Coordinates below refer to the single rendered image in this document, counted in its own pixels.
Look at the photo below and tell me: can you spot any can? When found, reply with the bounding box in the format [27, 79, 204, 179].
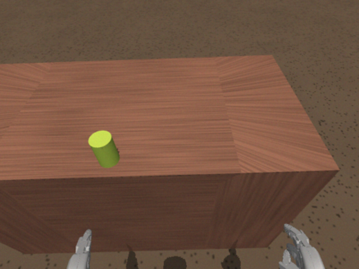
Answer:
[88, 131, 119, 168]

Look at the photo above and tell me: can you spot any right robot hand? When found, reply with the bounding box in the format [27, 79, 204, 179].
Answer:
[279, 224, 325, 269]

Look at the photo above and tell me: can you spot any left robot hand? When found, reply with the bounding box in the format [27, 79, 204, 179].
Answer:
[67, 229, 92, 269]

